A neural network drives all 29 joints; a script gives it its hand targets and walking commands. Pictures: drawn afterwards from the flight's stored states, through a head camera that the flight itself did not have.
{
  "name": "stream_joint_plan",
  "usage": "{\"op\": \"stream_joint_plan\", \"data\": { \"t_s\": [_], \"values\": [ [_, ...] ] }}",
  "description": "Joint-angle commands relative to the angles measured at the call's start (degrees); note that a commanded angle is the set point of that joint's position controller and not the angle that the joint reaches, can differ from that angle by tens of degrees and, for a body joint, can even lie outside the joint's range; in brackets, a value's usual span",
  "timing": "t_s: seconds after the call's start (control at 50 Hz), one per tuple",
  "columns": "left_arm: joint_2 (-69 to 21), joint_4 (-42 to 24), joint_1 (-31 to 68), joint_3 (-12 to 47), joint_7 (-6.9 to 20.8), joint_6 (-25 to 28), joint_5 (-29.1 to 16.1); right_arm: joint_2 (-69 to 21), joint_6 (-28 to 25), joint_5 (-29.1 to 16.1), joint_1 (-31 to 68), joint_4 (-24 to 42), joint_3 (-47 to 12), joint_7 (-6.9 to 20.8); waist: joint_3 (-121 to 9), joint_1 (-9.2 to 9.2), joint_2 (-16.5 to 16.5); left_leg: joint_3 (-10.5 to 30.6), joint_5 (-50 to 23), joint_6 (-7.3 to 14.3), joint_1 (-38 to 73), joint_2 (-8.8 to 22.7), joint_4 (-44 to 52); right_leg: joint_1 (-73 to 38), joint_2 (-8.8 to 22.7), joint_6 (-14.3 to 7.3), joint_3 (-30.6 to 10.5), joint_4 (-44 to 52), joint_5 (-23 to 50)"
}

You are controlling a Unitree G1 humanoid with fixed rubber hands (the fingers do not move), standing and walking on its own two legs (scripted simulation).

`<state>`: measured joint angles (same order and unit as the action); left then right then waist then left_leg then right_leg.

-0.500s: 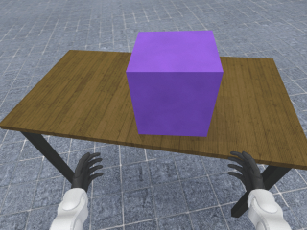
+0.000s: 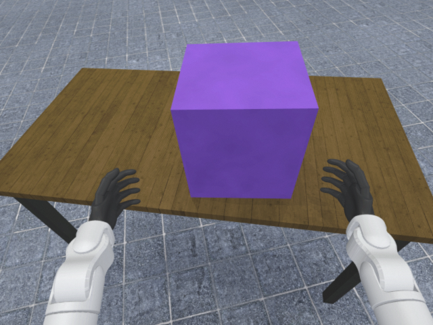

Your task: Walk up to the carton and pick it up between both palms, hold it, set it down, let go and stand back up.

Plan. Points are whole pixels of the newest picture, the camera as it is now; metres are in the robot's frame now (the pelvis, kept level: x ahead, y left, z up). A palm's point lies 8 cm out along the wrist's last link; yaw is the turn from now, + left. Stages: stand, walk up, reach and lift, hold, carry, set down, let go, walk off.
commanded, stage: reach and lift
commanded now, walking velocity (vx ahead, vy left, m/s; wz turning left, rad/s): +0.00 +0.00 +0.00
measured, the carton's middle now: (240, 124) +0.52 -0.06 +0.07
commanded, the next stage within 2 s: none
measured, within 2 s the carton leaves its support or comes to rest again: neither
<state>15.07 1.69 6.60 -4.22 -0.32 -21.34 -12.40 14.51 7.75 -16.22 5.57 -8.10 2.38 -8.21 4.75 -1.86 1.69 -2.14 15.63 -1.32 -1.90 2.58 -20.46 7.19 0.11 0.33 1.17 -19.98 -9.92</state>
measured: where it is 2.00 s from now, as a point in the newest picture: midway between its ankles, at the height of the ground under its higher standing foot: outside the picture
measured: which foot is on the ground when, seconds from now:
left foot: down 0.00-1.00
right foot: down 0.00-1.00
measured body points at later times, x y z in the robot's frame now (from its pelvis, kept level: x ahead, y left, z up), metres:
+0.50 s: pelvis -0.02 -0.01 +0.00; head +0.01 -0.01 +0.45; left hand +0.40 +0.19 +0.14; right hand +0.38 -0.25 +0.13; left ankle -0.05 +0.13 -0.75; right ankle +0.01 -0.12 -0.75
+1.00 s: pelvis -0.02 -0.01 +0.00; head +0.01 +0.00 +0.44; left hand +0.45 +0.20 +0.19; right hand +0.44 -0.24 +0.18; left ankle -0.05 +0.13 -0.75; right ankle +0.01 -0.12 -0.75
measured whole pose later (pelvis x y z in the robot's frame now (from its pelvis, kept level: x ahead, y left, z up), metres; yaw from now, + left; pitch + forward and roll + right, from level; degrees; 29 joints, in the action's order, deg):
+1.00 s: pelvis -0.02 -0.01 +0.00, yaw +1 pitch +8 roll +0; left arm 24.7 45.0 58.5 -0.3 -3.5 -29.1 -17.3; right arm 24.7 19.0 -26.0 57.6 -52.6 -1.1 -4.0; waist -5.4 -2.1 -0.3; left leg -0.4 14.2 -2.0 -18.7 2.7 -24.9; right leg 22.8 -0.4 -0.4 1.3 -22.4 -7.7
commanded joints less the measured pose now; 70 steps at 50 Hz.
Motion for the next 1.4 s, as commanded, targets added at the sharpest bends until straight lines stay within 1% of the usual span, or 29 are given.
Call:
{"op": "stream_joint_plan", "data": {
  "t_s": [0.0, 0.04, 0.1, 0.14, 0.18, 0.24, 0.32, 0.36, 0.4, 0.42, 0.48, 0.54, 0.58, 0.68, 0.72, 0.76, 0.78, 0.88, 0.9, 0.96, 0.98, 1.04, 1.1, 1.16, 1.22, 1.24, 1.3, 1.32, 1.38],
  "values": [
    [7.31, -13.0, 21.3, -5.48, -0.6, -1.96, 0.8, 8.93, -0.25, -1.56, 20.54, 13.47, 3.68, 0.8, -20.29, -0.53, -0.73, -0.32, -25.29, -2.03, -3.53, -3.03, 1.3, -13.62, -3.15, -1.13, -1.94, -1.15, 26.38],
    [6.89, -12.18, 22.79, -5.82, -0.77, -4.28, 1.05, 10.28, 1.31, -2.57, 22.81, 11.85, 3.17, 1.38, -22.26, -0.68, -0.72, 0.06, -27.85, -2.57, -1.88, -2.69, 0.7, -12.61, -3.6, -1.37, -1.39, -0.79, 26.49],
    [7.17, -10.86, 26.5, -6.7, -0.88, -7.39, 2.4, 12.6, 3.21, -4.27, 25.96, 8.56, 3.83, 2.7, -23.57, -0.83, 1.84, 0.34, -32.04, -3.61, 0.72, -2.0, -0.58, -10.44, -4.09, -1.8, -1.19, 0.16, 26.07],
    [7.39, -9.63, 28.75, -7.68, -0.94, -8.92, 3.21, 13.87, 3.88, -4.93, 28.66, 7.05, 3.73, 3.12, -24.44, -0.56, 2.39, 0.04, -31.32, -3.85, 0.84, -2.11, -0.62, -10.35, -4.04, -1.97, -0.99, 0.75, 25.56],
    [7.27, -8.53, 32.04, -7.96, -1.11, -9.86, 3.51, 15.05, 4.53, -5.36, 31.45, 4.57, 4.03, 3.47, -24.71, -0.87, 2.86, 0.26, -30.93, -4.01, 0.33, -2.04, -0.53, -9.47, -4.18, -2.09, -0.64, 1.02, 25.24],
    [8.33, -6.22, 37.84, -8.23, -1.44, -10.26, 3.54, 16.52, 5.01, -5.55, 37.19, 2.51, 4.75, 4.1, -26.94, -1.17, 2.02, -0.09, -26.17, -3.45, -1.31, -2.16, -0.21, -8.62, -4.12, -1.91, -0.33, 0.67, 23.44],
    [9.75, -3.46, 46.02, -7.61, -2.28, -8.96, 2.26, 17.53, 5.29, -5.05, 45.39, 0.92, 5.33, 4.78, -31.44, -0.83, 0.37, -0.23, -18.93, -2.03, -4.29, -2.45, 0.36, -8.64, -3.44, -1.47, -0.2, -0.68, 21.06],
    [11.15, -0.28, 50.84, -6.82, -2.61, -8.12, 0.59, 17.97, 5.81, -4.66, 50.41, -0.27, 5.66, 4.66, -32.75, -1.25, -2.13, -0.24, -14.1, -1.07, -7.02, -2.5, 0.56, -8.5, -3.01, -0.82, -0.48, -2.01, 19.18],
    [11.72, 3.72, 55.84, -5.78, -3.01, -7.34, -0.49, 17.71, 6.65, -4.66, 54.49, -3.01, 5.82, 4.68, -33.92, -1.21, -2.1, -0.42, -10.76, -0.09, -9.86, -2.51, 0.93, -8.03, -2.45, -0.48, -0.85, -2.91, 18.09],
    [12.71, 4.49, 57.62, -5.66, -3.36, -6.95, -0.77, 18.18, 6.79, -4.56, 56.23, -3.77, 5.74, 4.67, -35.68, -1.15, -1.96, -0.29, -10.86, -0.01, -9.89, -2.52, 0.59, -8.76, -2.32, -0.35, -1.0, -3.29, 18.41],
    [13.67, 12.6, 62.81, -4.04, -3.09, -6.79, -2.43, 18.09, 7.74, -5.81, 61.15, -10.85, 3.82, 4.71, -36.67, -1.26, -3.61, -0.07, -11.37, 0.67, -11.52, -2.75, 0.0, -9.35, -2.17, 0.14, -1.37, -3.78, 20.36],
    [15.71, 18.36, 65.72, -4.89, -2.38, -6.52, -1.06, 18.21, 8.32, -7.09, 63.65, -17.31, 2.22, 4.22, -36.85, -0.56, -2.93, -0.22, -13.94, 0.66, -11.57, -3.38, -0.11, -11.82, -2.07, 0.64, -1.63, -3.43, 24.49],
    [16.32, 21.2, 66.03, -5.91, -1.87, -6.39, 0.18, 18.4, 8.15, -7.78, 65.33, -19.82, 0.44, 3.8, -37.43, 0.25, -4.05, -0.14, -17.07, 0.58, -11.76, -3.87, -0.46, -14.45, -2.07, 1.15, -2.04, -3.97, 29.49],
    [18.09, 22.48, 69.2, -6.84, -1.05, -6.19, 1.58, 19.7, 7.41, -9.38, 69.8, -22.24, -1.37, 2.78, -39.76, 0.44, -3.52, -0.6, -22.6, -0.32, -12.31, -4.62, -0.82, -18.29, -2.36, 1.65, -2.43, -4.58, 37.41],
    [18.37, 23.41, 70.96, -6.47, -1.02, -6.32, 1.53, 20.17, 7.37, -9.76, 71.39, -23.46, -1.13, 2.65, -40.09, -0.03, -3.67, -0.56, -22.29, -0.6, -11.29, -4.41, -0.99, -16.84, -2.48, 1.7, -2.02, -4.34, 36.21],
    [18.54, 24.43, 73.3, -5.65, -1.43, -6.11, 0.93, 20.72, 7.41, -10.21, 74.01, -24.61, -1.07, 2.87, -39.95, -0.02, -2.64, -0.51, -20.56, -0.86, -12.03, -4.44, -1.07, -14.92, -2.48, 1.59, -1.98, -4.33, 33.44],
    [18.08, 24.73, 74.1, -5.05, -1.57, -5.95, 0.37, 20.8, 7.43, -9.93, 74.9, -24.77, -0.84, 2.97, -40.22, 0.05, -2.29, -0.51, -19.8, -0.89, -12.28, -4.25, -1.39, -14.0, -2.48, 1.23, -1.65, -4.84, 32.09],
    [18.03, 29.57, 83.41, 0.41, -2.69, -4.14, -3.83, 22.5, 7.59, -10.08, 82.72, -29.51, 0.02, 4.16, -42.98, -1.52, -0.91, 0.54, -18.12, -1.6, -10.77, -2.98, -2.75, -6.5, -3.07, 0.87, -0.25, -5.34, 26.05],
    [18.2, 30.69, 84.98, 1.42, -3.07, -3.89, -4.48, 22.85, 7.46, -9.52, 84.2, -30.25, 0.37, 4.35, -45.05, -1.88, -1.37, 0.87, -18.47, -1.69, -9.39, -2.67, -3.29, -4.87, -3.14, 0.73, 0.1, -5.58, 25.85],
    [18.73, 32.06, 89.89, 3.67, -3.63, -3.3, -6.5, 24.06, 7.37, -9.67, 88.47, -31.58, 1.05, 4.68, -49.43, -2.7, -0.45, 1.52, -22.08, -2.43, -6.93, -2.44, -5.14, -2.07, -3.69, 0.74, 0.61, -5.77, 27.95],
    [18.95, 32.81, 90.96, 3.81, -3.8, -3.21, -6.41, 24.4, 7.44, -9.43, 89.2, -32.23, 1.13, 4.71, -51.35, -2.3, -0.03, 1.55, -23.04, -2.7, -6.26, -2.53, -5.87, -2.05, -3.62, 0.79, 0.78, -6.25, 28.53],
    [19.43, 36.54, 93.96, 4.74, -3.97, -3.55, -6.43, 25.06, 7.76, -10.75, 90.81, -37.45, 0.71, 5.07, -52.22, -2.56, 2.47, 1.62, -25.77, -3.7, -6.19, -2.47, -6.44, -1.42, -3.77, 0.52, 0.98, -5.37, 30.16],
    [19.82, 40.92, 95.51, 4.78, -3.8, -3.47, -5.27, 25.08, 7.78, -10.91, 91.7, -42.54, -0.36, 5.49, -49.82, -1.93, 2.63, 1.54, -26.28, -4.28, -6.67, -2.59, -6.1, -0.6, -4.02, 0.58, 1.71, -4.2, 30.28],
    [19.83, 46.75, 96.04, 5.19, -3.33, -2.69, -4.34, 24.56, 7.66, -11.17, 92.76, -47.84, -1.97, 5.75, -45.72, -1.78, 2.46, 1.2, -23.54, -4.16, -9.96, -2.61, -5.1, -0.96, -3.55, 0.94, 1.45, -3.65, 28.54],
    [18.14, 54.22, 95.49, 6.6, -2.7, -0.66, -4.42, 23.03, 7.0, -11.52, 92.93, -53.41, -4.21, 6.39, -40.78, -1.17, 0.81, 0.81, -19.67, -3.34, -13.88, -2.44, -3.65, -1.44, -3.14, 1.27, 1.47, -2.86, 25.5],
    [18.34, 56.22, 95.39, 6.87, -2.43, 0.48, -4.56, 22.28, 6.46, -11.68, 92.82, -54.56, -5.32, 6.58, -40.45, -0.54, -0.16, 0.74, -18.28, -2.86, -15.5, -2.75, -3.18, -2.03, -2.86, 1.47, 1.22, -2.77, 25.11],
    [18.01, 59.86, 95.17, 7.78, -1.83, 4.87, -5.28, 20.69, 4.5, -11.15, 93.13, -53.44, -6.46, 6.63, -42.83, 0.16, -2.15, 0.71, -16.97, -1.63, -19.68, -3.09, -2.06, -5.52, -2.32, 2.26, 0.53, -3.47, 25.78],
    [17.71, 60.73, 94.9, 8.27, -1.77, 6.43, -5.51, 20.0, 3.78, -11.1, 93.44, -52.66, -6.62, 6.64, -44.3, 0.73, -2.09, 0.84, -16.99, -1.39, -20.93, -3.17, -1.65, -5.66, -2.34, 2.16, 0.41, -3.67, 26.52],
    [17.7, 62.16, 95.65, 8.62, -1.69, 10.72, -5.55, 18.72, 1.54, -10.02, 92.27, -51.86, -6.02, 6.57, -48.44, 0.47, -1.69, 0.77, -17.58, -1.35, -22.1, -3.27, -1.88, -5.85, -2.23, 1.74, 0.41, -4.07, 26.58]
  ]
}}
